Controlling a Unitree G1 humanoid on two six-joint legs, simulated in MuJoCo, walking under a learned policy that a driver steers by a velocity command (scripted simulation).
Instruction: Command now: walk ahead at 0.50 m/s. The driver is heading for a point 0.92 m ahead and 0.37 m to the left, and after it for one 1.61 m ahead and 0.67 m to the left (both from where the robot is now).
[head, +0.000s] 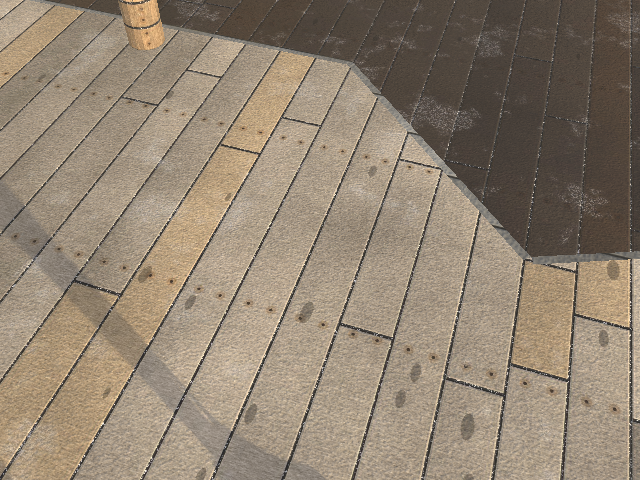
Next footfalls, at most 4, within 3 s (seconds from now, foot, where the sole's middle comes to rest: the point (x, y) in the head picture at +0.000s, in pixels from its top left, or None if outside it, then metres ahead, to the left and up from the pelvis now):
0.08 right None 0.23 -0.13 -0.77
0.62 left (241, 478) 0.49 0.14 -0.77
1.12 right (271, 327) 0.84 0.08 -0.77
1.64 left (106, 330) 0.86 0.47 -0.77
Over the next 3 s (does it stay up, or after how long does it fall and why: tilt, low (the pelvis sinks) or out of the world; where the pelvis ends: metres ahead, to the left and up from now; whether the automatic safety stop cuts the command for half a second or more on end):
stays up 1.39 0.77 0.01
